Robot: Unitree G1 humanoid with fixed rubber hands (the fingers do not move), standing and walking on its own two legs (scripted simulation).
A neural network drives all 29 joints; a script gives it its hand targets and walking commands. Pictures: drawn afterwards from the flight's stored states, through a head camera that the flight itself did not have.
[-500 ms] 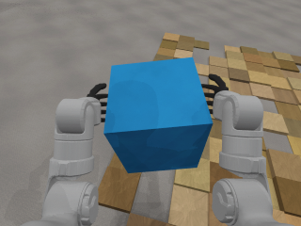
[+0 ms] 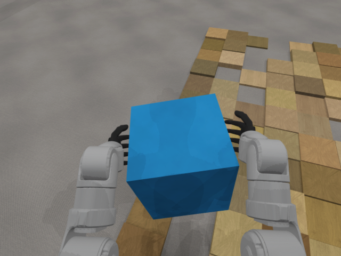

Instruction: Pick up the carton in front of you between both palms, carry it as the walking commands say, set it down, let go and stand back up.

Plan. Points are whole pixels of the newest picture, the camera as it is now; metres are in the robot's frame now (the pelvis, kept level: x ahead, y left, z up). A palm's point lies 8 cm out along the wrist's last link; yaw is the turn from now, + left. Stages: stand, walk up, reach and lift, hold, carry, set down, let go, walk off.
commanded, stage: carry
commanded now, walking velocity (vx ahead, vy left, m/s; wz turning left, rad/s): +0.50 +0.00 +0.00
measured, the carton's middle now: (182, 160) +0.36 +0.00 +0.00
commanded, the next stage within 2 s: none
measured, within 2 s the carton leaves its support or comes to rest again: neither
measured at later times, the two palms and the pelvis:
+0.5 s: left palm (159, 41) +0.73 +0.08 +0.13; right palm (252, 42) +0.70 -0.20 +0.14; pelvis +0.36 -0.02 -0.01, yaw -4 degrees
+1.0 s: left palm (163, 1) +1.04 +0.10 +0.14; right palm out of the picture +1.05 -0.19 +0.16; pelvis +0.70 -0.07 +0.01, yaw -3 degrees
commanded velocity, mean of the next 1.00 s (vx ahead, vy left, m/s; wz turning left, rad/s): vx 0.50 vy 0.00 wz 0.00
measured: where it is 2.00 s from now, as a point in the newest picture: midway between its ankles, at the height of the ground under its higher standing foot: (197, 94)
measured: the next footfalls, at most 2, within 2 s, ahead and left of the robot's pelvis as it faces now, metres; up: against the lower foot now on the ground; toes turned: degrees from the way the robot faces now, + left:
left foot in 0.38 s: +0.46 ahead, +0.06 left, +0.01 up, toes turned +6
right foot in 0.70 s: +0.65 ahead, -0.21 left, +0.02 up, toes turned -10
